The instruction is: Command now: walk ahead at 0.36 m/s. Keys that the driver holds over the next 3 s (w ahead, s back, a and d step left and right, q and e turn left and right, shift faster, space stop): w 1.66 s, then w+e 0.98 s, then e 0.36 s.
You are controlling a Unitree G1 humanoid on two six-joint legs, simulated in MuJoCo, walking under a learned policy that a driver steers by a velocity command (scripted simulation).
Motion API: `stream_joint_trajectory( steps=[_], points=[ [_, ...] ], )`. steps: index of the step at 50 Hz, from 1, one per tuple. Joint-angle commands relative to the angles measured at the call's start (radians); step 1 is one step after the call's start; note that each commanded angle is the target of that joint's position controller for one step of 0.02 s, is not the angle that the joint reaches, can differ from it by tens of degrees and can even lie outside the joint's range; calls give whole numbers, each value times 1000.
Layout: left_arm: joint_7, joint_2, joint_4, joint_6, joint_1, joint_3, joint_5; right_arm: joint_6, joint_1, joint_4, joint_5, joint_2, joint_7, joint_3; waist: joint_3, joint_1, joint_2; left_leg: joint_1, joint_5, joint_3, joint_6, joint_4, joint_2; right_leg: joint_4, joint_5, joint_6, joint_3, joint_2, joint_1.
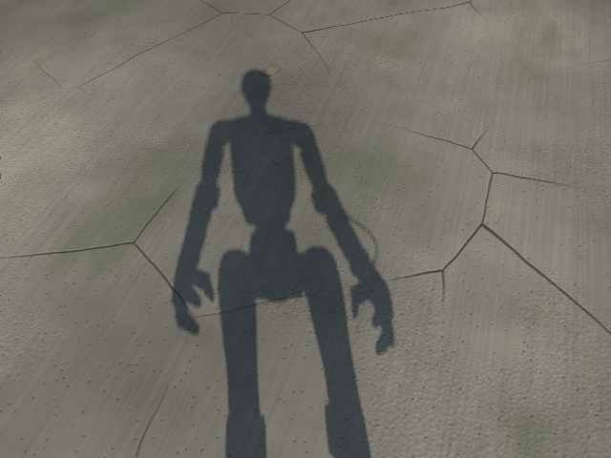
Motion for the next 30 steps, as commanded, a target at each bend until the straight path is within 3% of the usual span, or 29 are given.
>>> stream_joint_trajectory(
  steps=[1,2,3,4,6,8,9,11,13,15,17,18,19,20,21,22,23,24,25,26,27,28,30],
  points=[
    [-2,246,79,-20,346,68,-8,-50,-250,-174,-8,-85,10,-10,65,172,-266,-512,221,69,32,290,-54,-270,151,-156,428,-224,432],
    [-11,218,69,-23,365,54,14,-67,-222,-172,-8,-91,11,-12,26,160,-295,-682,-116,14,21,525,-78,-305,338,-218,632,-364,531],
    [-12,149,49,-28,314,32,31,-73,-199,-163,15,-100,20,-16,52,116,-166,-759,-132,-58,47,661,-28,-281,388,-222,581,-380,525],
    [-13,125,29,-30,273,22,33,-73,-198,-161,29,-83,30,-11,65,88,-121,-817,-72,-64,68,716,4,-286,408,-208,501,-364,520],
    [-14,83,19,-17,244,-1,22,-72,-263,-184,7,-76,39,-16,107,69,-69,-853,48,-20,80,666,72,-328,518,-145,336,-317,462],
    [-1,70,3,1,215,-13,24,-62,-282,-207,-4,-44,53,-8,115,44,-104,-748,144,29,48,557,90,-400,498,-124,245,-263,327],
    [9,76,-14,5,189,-16,27,-58,-313,-225,-10,-33,59,-1,125,40,-98,-679,211,57,30,465,78,-428,515,-117,186,-226,243],
    [27,129,-36,3,160,-10,30,-52,-413,-269,-15,-1,59,18,154,48,-107,-486,353,91,8,220,47,-490,454,-106,114,-180,65],
    [33,176,-24,-7,212,2,20,-44,-461,-295,-8,-28,54,14,157,52,-132,-378,417,97,14,90,15,-537,435,-105,112,-206,58],
    [32,181,-17,-10,228,10,5,-39,-473,-309,0,-67,53,4,164,35,-134,-368,442,69,41,-3,9,-516,481,-91,104,-242,150],
    [30,192,-22,-1,219,18,13,-40,-416,-300,-1,-110,53,-18,96,-13,-147,-287,417,70,75,-26,-21,-399,761,-63,88,-266,257],
    [28,200,-27,11,208,23,24,-37,-325,-275,0,-135,51,-35,24,-63,-164,-187,378,82,97,-5,-45,-276,937,-48,71,-263,290],
    [27,188,-35,25,199,21,35,-31,-171,-226,3,-166,46,-56,-68,-137,-160,-9,352,104,124,-2,-71,-82,1027,-26,42,-230,260],
    [25,163,-57,31,198,9,47,-24,-6,-184,1,-201,38,-72,-170,-199,-112,271,317,-16,168,25,38,187,827,-3,33,-192,61],
    [10,-7,-71,13,350,-34,44,-24,89,-152,-28,-295,42,-89,-357,-115,201,603,44,-534,348,-99,321,625,173,56,26,7,-299],
    [-3,43,-51,-19,325,-27,21,-25,66,-148,-27,-208,49,-64,-371,-125,197,560,-106,-805,357,-313,356,788,-174,35,165,27,-409],
    [-8,133,-100,-36,198,-1,-12,-34,-48,-159,-20,-161,50,-49,-156,-98,142,384,-126,-661,295,-337,330,842,-119,13,143,-33,-508],
    [-1,151,-126,-43,119,2,-16,-41,-147,-179,-21,-133,53,-39,-63,-67,41,206,-27,-507,265,-358,296,800,-15,1,119,-93,-480],
    [9,147,-132,-39,90,8,-5,-49,-206,-184,-31,-111,59,-32,-10,-31,-6,61,101,-385,246,-381,256,737,54,2,102,-134,-428],
    [16,130,-129,-25,114,13,7,-56,-234,-182,-43,-94,62,-27,0,9,17,-31,165,-295,230,-409,215,687,96,2,109,-169,-354],
    [19,109,-126,-10,137,12,10,-58,-241,-173,-44,-84,66,-25,3,29,44,-83,186,-253,233,-432,196,653,105,7,108,-179,-310],
    [22,92,-126,1,145,11,13,-60,-229,-162,-39,-80,66,-23,13,38,44,-114,211,-214,241,-450,184,621,104,13,98,-184,-300],
    [27,101,-153,14,91,16,21,-64,-188,-138,-36,-103,56,-27,44,37,36,-134,231,-167,254,-483,175,541,157,33,83,-194,-353]
  ],
)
